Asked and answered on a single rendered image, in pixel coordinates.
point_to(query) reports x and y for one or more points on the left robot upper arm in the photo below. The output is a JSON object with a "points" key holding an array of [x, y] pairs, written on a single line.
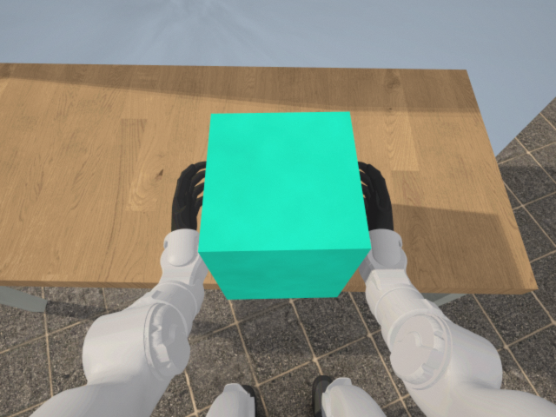
{"points": [[129, 357]]}

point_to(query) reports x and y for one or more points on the table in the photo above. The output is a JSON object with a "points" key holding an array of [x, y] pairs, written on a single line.
{"points": [[90, 155]]}

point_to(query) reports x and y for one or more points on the right robot shin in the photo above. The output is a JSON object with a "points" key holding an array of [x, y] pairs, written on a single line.
{"points": [[336, 382]]}

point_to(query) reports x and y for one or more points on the robot right thigh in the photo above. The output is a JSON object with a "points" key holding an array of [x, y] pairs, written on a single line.
{"points": [[349, 401]]}

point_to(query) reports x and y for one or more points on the right robot forearm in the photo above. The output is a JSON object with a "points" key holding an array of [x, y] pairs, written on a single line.
{"points": [[391, 296]]}

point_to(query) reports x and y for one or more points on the right robot upper arm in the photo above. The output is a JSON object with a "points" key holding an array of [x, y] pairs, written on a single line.
{"points": [[450, 371]]}

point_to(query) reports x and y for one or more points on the robot left hand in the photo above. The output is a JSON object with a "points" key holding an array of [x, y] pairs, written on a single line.
{"points": [[185, 206]]}

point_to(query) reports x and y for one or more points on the robot right hand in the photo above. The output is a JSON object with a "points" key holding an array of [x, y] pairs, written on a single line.
{"points": [[377, 202]]}

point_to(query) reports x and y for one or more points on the carton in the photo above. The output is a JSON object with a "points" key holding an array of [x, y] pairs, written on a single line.
{"points": [[283, 214]]}

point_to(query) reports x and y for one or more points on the left robot forearm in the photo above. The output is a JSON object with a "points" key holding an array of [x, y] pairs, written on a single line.
{"points": [[183, 274]]}

